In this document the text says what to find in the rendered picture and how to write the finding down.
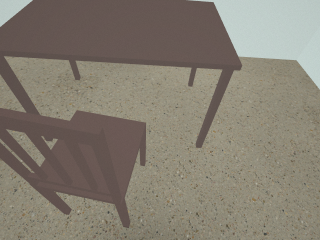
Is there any table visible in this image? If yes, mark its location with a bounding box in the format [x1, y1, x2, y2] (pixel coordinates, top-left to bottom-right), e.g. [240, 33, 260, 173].
[0, 0, 243, 148]

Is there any chair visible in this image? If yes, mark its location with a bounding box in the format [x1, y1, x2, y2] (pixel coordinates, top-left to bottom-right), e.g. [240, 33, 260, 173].
[0, 108, 146, 228]

